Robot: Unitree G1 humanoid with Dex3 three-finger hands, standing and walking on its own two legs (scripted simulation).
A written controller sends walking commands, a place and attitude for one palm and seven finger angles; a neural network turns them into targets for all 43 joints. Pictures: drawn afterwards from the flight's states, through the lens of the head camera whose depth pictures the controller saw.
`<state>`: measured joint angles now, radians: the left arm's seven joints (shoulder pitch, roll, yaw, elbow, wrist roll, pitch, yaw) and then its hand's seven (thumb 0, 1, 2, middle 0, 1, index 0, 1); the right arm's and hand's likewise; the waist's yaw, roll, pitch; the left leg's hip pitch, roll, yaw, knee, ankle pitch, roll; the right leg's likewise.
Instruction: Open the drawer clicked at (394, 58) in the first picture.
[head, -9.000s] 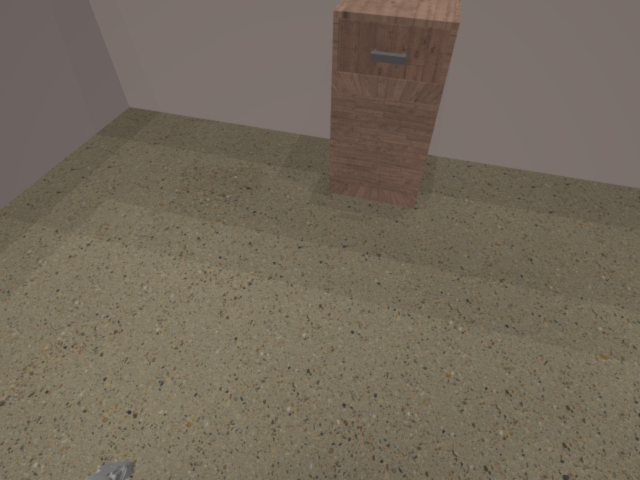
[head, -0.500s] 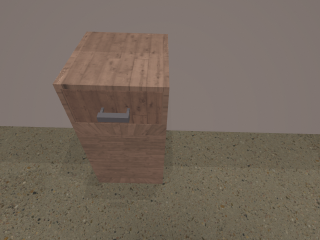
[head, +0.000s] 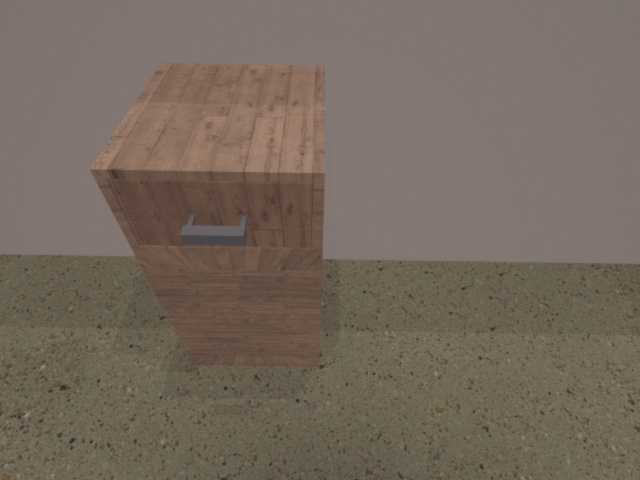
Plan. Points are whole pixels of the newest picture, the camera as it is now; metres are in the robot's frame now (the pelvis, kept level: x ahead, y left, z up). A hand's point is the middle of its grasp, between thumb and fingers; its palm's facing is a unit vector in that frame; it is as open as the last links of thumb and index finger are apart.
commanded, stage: look again from close up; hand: left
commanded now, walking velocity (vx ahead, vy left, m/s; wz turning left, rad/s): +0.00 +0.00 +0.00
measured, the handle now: (216, 227) +0.57 +0.24 -0.07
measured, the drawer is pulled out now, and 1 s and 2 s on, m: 0.00 0.00 0.00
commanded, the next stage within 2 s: raise the hand with hooked fingers in 0.24 s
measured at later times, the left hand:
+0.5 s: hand out of the picture +0.12 +0.21 -0.09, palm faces -0.01 -0.83 -0.55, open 7.4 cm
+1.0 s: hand (167, 400) +0.22 +0.21 -0.02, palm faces +0.11 -0.05 -0.99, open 10.0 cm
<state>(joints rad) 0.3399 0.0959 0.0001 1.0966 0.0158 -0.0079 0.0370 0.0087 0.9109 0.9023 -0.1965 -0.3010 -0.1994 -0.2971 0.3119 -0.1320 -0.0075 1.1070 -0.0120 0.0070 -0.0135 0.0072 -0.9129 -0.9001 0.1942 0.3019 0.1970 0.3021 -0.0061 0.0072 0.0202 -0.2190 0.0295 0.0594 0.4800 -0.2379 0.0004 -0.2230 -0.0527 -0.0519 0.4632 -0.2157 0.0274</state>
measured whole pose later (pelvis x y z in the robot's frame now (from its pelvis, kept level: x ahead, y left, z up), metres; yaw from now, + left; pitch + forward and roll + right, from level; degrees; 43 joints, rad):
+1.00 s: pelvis +0.02 -0.04 -0.05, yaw +0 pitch +10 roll +2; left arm 0.39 0.37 -0.02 -0.07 1.06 -0.06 0.46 0.01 0.31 0.65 -0.27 -0.67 -0.27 -0.67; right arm 0.05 -0.22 -0.02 0.52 -0.09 0.03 0.05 0.01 -0.91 -0.90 0.20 0.30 0.20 0.30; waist 0.11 0.03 -0.13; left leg -0.63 0.06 0.03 0.92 -0.46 -0.05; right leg -0.67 -0.04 -0.05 0.97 -0.48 -0.03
